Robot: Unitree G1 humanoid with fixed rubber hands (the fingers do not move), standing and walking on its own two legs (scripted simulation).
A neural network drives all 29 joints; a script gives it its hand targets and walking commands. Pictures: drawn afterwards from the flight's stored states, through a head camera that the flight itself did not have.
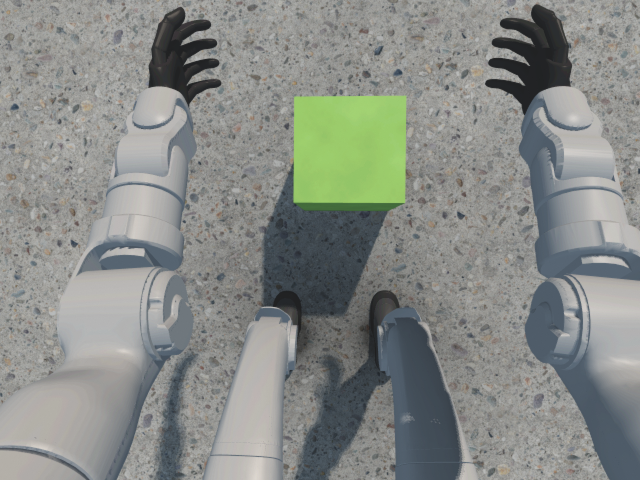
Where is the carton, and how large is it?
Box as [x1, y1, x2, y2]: [294, 96, 405, 210]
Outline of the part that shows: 294,97 294,202 304,210 388,210 404,202 405,96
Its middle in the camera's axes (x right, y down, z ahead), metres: +0.06 -0.17 +0.85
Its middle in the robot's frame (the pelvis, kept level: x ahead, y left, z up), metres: +0.51 -0.02 -0.53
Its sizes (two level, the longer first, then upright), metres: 0.210 0.200 0.250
